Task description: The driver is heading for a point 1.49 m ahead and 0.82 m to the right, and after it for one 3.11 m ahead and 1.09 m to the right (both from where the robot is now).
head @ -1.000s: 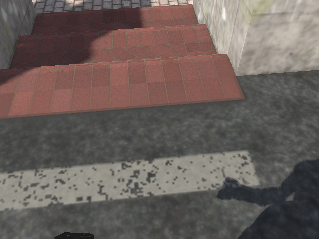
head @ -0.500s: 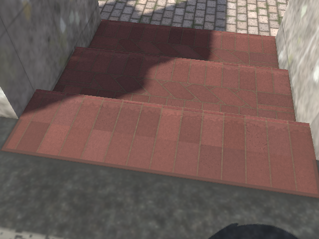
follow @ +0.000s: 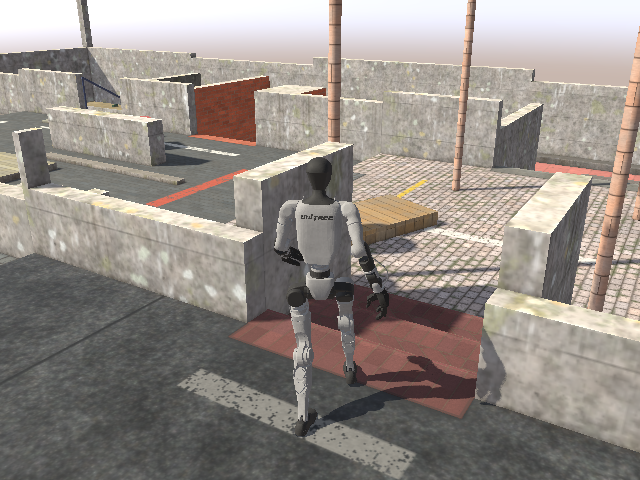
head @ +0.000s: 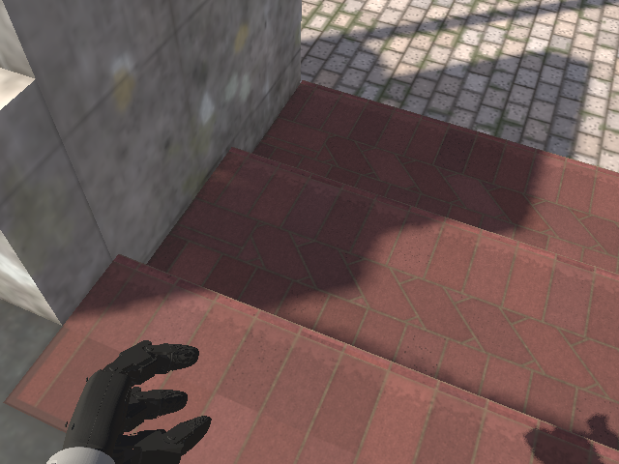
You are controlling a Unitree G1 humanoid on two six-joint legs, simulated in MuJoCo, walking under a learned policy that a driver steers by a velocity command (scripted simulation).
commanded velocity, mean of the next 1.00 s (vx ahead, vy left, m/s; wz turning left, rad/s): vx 0.22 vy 0.00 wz -0.61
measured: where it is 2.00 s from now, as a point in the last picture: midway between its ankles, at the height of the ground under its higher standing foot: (366, 398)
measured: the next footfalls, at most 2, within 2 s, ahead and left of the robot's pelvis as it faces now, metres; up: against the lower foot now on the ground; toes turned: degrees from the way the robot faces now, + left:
right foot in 0.04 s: +0.24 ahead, -0.15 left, +0.00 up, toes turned +3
left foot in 0.38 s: +0.40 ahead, +0.07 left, +0.00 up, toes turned -9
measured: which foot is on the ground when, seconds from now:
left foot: down 0.00-0.04, up 0.06-0.36, down 0.38-0.72, up 0.74-1.00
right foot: up 0.00-0.02, down 0.04-0.38, up 0.40-0.70, down 0.72-1.00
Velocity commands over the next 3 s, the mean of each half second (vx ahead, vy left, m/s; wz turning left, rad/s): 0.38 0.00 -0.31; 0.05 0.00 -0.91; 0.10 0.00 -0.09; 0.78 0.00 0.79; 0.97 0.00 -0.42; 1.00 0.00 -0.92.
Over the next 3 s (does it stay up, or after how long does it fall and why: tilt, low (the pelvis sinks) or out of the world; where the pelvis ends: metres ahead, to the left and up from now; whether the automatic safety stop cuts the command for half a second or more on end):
stays up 1.46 -0.51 -0.29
